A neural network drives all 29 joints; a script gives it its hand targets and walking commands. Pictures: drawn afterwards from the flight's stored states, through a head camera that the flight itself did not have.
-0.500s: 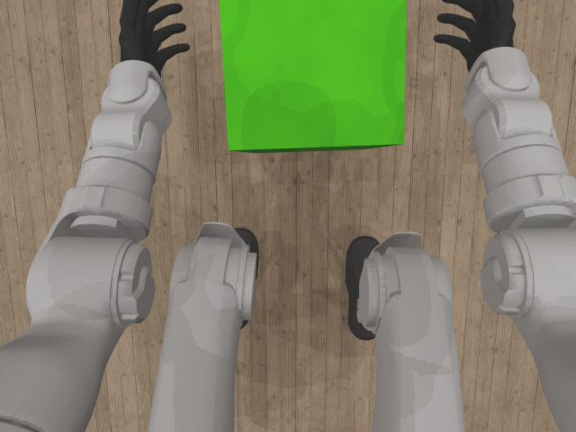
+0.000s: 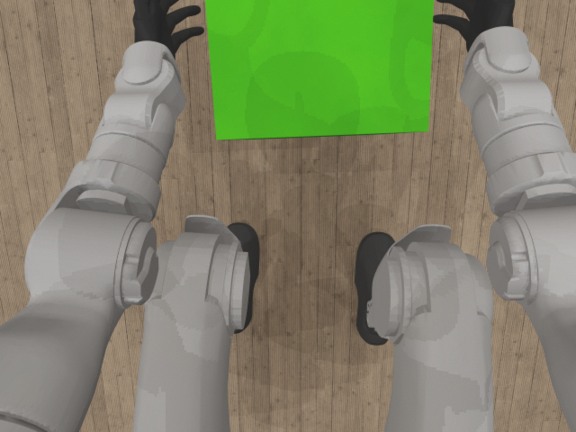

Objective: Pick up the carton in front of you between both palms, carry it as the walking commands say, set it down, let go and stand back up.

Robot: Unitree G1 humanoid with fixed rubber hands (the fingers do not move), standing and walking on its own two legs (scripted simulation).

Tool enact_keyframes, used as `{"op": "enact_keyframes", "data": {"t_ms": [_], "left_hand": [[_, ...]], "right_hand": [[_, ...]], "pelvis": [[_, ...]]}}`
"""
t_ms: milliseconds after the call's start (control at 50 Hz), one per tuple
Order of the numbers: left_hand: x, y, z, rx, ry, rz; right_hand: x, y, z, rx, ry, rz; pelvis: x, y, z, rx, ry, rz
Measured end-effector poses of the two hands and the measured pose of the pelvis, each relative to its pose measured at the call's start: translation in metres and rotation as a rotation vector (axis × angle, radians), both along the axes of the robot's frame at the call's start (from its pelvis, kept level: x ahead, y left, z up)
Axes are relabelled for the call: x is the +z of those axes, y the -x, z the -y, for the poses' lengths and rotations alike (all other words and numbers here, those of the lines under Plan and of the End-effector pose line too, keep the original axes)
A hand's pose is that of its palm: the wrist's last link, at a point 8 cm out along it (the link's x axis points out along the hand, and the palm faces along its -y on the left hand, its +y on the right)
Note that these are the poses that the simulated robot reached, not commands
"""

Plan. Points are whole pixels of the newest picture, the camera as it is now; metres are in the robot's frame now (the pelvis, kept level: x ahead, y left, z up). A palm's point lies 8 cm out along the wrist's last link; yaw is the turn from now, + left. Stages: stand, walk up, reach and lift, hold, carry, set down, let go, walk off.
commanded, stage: reach and lift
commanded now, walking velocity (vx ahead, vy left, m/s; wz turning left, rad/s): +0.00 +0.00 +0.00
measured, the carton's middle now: (315, 57) +0.51 -0.01 -0.24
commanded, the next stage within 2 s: none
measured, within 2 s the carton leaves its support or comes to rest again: leaves its support in 0.52 s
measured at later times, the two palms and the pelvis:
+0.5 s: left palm (177, 33) +0.52 +0.14 -0.16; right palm (461, 21) +0.53 -0.16 -0.17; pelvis -0.01 +0.00 +0.00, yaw +0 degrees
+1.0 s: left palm (77, 8) +0.48 +0.14 +0.02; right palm out of the picture +0.49 -0.16 +0.02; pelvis -0.01 +0.00 +0.09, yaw -2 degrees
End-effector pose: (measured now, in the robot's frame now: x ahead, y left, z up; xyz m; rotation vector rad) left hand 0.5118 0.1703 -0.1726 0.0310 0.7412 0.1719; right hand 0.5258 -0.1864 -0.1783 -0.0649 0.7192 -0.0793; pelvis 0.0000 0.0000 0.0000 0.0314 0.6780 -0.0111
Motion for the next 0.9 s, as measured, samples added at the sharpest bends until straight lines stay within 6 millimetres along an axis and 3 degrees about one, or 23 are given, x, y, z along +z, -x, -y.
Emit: {"op": "enact_keyframes", "data": {"t_ms": [140,240,480,580,640,720,900], "left_hand": [[0.002,0.003,0.004,-0.008,0.002,0.000],[0.003,-0.002,0.022,-0.041,0.023,0.010],[0.006,-0.006,0.026,0.012,0.023,-0.017],[0.020,-0.009,0.027,0.022,0.030,0.005],[0.036,-0.006,0.028,0.033,0.042,0.040],[0.070,0.003,0.031,0.037,0.057,0.082],[0.157,0.025,0.036,0.027,0.078,0.067]], "right_hand": [[0.002,0.002,-0.007,0.011,-0.006,-0.006],[0.002,0.001,-0.028,0.037,-0.026,0.000],[0.007,-0.005,-0.030,0.012,0.004,-0.047],[0.016,-0.003,-0.029,0.004,-0.005,-0.028],[0.032,-0.001,-0.027,-0.007,-0.016,0.006],[0.070,0.008,-0.024,-0.028,-0.031,0.047],[0.160,0.032,-0.021,-0.061,-0.050,0.028]], "pelvis": [[0.004,0.004,0.001,-0.003,-0.001,-0.008],[0.006,0.008,0.001,0.000,0.000,-0.006],[0.002,0.007,-0.001,0.000,0.002,0.018],[-0.003,0.002,0.000,-0.002,0.005,0.014],[-0.002,0.001,-0.001,-0.006,0.006,0.010],[0.007,0.002,-0.001,-0.013,0.007,0.000],[0.057,0.007,-0.001,-0.029,0.004,-0.032]]}}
